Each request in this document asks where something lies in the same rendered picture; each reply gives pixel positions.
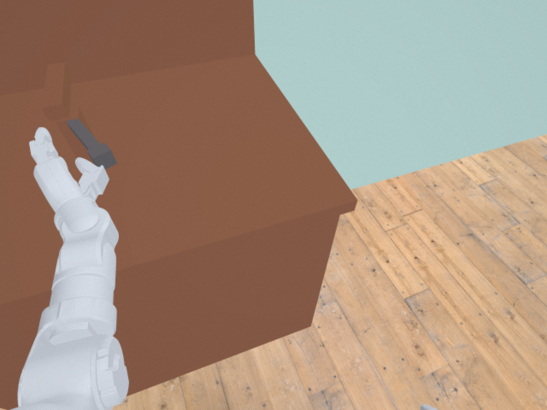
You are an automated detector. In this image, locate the left robot forearm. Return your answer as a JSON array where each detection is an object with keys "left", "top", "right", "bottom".
[{"left": 18, "top": 196, "right": 119, "bottom": 407}]

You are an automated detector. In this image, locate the left robot hand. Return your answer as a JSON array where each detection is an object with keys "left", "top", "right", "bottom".
[{"left": 29, "top": 127, "right": 109, "bottom": 213}]

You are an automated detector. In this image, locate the left robot upper arm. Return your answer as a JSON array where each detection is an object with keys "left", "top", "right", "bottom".
[{"left": 10, "top": 334, "right": 129, "bottom": 410}]

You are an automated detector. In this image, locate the tap lever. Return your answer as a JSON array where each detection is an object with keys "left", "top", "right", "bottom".
[{"left": 66, "top": 119, "right": 117, "bottom": 169}]

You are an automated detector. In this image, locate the counter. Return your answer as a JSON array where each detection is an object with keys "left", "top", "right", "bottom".
[{"left": 0, "top": 0, "right": 357, "bottom": 410}]

